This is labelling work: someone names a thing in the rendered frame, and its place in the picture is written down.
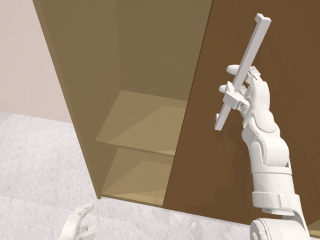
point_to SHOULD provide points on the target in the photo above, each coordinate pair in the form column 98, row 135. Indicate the handle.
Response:
column 257, row 37

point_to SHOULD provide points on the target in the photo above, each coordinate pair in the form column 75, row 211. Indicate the right robot forearm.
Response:
column 271, row 168

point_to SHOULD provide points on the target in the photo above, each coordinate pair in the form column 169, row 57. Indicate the left robot hand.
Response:
column 73, row 228

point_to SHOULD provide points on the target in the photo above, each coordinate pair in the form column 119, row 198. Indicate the wardrobe door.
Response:
column 211, row 172
column 314, row 226

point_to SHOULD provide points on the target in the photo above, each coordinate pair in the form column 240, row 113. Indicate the right robot hand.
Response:
column 256, row 96

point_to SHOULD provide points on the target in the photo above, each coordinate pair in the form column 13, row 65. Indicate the right robot upper arm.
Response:
column 276, row 229

